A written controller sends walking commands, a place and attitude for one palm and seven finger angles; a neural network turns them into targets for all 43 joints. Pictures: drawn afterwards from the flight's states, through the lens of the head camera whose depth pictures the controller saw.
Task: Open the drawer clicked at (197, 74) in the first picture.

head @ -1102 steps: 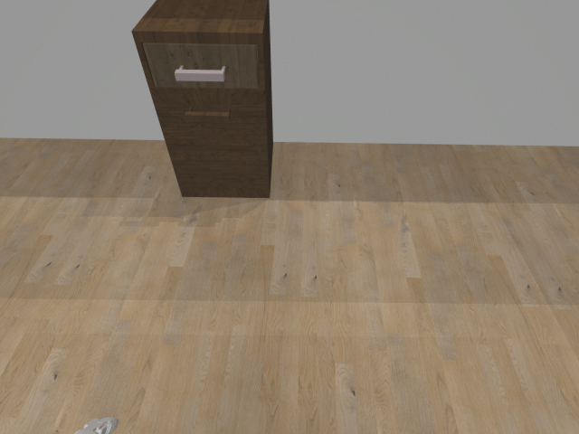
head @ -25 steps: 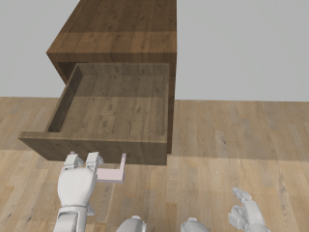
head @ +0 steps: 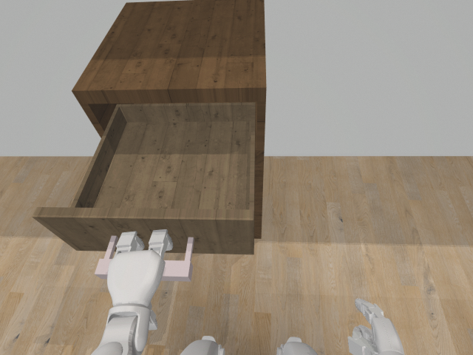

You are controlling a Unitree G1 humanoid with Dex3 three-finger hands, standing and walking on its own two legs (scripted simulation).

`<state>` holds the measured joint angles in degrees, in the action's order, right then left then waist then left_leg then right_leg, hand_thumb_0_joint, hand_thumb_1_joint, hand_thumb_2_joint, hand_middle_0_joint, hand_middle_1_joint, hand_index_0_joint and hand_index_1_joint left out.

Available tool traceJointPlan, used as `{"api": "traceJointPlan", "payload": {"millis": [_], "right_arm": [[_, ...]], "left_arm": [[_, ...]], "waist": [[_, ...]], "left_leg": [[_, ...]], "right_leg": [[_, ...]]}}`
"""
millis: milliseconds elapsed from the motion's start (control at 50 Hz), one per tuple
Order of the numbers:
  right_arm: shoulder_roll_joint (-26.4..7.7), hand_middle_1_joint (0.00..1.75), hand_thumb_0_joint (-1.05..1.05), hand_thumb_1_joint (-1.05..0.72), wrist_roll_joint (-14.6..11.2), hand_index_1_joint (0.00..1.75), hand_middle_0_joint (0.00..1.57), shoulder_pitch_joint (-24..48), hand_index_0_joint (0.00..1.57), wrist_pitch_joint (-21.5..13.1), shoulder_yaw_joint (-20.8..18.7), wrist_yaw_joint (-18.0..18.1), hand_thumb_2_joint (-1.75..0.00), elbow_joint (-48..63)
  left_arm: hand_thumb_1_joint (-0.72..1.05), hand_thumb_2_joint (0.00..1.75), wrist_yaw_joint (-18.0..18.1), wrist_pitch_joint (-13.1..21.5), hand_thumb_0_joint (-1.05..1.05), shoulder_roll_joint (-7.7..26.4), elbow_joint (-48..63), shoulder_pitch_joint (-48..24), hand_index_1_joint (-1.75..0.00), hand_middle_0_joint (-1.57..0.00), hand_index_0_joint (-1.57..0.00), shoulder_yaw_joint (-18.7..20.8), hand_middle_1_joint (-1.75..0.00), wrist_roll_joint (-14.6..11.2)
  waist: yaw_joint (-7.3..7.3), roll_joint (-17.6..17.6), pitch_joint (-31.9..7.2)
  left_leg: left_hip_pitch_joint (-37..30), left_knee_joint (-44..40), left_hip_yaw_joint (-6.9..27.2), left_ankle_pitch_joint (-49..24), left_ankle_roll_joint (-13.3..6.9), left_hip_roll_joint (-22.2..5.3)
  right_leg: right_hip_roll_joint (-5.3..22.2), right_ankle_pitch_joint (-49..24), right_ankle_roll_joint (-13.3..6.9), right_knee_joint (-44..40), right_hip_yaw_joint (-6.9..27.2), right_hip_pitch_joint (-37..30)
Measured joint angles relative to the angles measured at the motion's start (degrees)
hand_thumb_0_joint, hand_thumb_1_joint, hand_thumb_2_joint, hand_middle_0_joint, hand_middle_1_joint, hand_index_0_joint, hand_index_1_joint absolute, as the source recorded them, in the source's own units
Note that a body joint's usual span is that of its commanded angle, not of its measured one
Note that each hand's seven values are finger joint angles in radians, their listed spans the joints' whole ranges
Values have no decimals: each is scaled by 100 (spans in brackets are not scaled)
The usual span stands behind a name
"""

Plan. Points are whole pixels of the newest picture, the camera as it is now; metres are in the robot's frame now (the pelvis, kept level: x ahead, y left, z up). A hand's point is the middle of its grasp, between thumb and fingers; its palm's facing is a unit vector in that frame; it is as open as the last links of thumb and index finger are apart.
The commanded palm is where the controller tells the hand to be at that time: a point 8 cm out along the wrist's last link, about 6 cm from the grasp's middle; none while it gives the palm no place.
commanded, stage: lift the hand off the handle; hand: left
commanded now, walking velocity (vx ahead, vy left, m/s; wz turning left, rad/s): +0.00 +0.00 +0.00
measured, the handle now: (148, 256) +0.29 +0.19 -0.04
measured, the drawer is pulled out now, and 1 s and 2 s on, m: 0.30 0.30 0.30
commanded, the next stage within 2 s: none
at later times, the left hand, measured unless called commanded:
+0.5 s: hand (141, 271) +0.25 +0.19 -0.01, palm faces +0.01 -0.08 -1.00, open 13.5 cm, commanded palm +0.23 +0.18 +0.05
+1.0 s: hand (131, 263) +0.25 +0.19 +0.03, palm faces +0.03 -0.10 -0.99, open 13.5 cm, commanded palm +0.23 +0.18 +0.09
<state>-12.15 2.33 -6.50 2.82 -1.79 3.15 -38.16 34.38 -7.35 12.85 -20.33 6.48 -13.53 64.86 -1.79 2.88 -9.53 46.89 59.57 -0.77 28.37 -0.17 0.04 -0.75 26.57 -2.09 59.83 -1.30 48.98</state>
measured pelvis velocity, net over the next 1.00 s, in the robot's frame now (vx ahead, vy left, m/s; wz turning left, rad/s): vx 0.02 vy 0.00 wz -0.01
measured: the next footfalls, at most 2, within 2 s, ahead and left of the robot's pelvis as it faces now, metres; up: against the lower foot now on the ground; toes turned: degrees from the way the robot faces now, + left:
none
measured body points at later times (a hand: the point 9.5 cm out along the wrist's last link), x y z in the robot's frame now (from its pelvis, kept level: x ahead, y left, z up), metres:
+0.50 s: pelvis +0.01 +0.00 +0.02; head +0.06 -0.04 +0.47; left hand +0.25 +0.19 +0.05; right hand +0.21 -0.23 -0.09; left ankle +0.00 +0.12 -0.67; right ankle +0.02 -0.10 -0.67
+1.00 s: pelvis +0.02 +0.00 +0.04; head +0.05 -0.04 +0.48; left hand +0.25 +0.19 +0.08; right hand +0.23 -0.23 -0.07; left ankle +0.00 +0.12 -0.67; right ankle +0.02 -0.10 -0.67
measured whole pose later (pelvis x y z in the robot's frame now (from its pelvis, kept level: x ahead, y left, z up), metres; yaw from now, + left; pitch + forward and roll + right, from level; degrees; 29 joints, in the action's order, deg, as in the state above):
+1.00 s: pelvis +0.02 +0.00 +0.04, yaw +0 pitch +9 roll +1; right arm -12.8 1.9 -5.1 5.0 -1.4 1.3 -35.4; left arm 26.6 -7.0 15.5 -5.0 14.4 -12.2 62.0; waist -3.8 3.3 -6.8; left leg 30.5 46.0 -1.0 24.6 0.2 0.0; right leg -1.0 23.4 -2.3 47.6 -0.7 33.2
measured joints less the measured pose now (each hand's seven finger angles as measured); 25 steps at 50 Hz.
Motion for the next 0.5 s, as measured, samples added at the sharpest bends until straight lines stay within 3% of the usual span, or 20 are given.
{"api": "traceJointPlan", "payload": {"millis": [240, 500], "right_arm": [[-50, 30, 1, -90, 20, 30, 21, 31, 20, -85, -37, 8, -90, 88], [-61, 30, 1, -90, -21, 30, 21, 91, 20, 111, -2, -106, -90, 205]], "left_arm": [[-49, 30, -111, 226, 0, 116, 291, 217, -122, -32, -42, 161, -120, -113], [-49, 30, -361, -87, 0, 70, 806, 474, -121, -32, -39, 52, -120, -195]], "waist": [[2, -10, 43], [-83, 32, 98]], "left_leg": [[-321, -265, 13, -58, 32, -13], [-846, -685, 4, -166, 39, -3]], "right_leg": [[-19, -40, -29, -235, -6, -308], [-18, -121, -31, -607, 12, -813]]}}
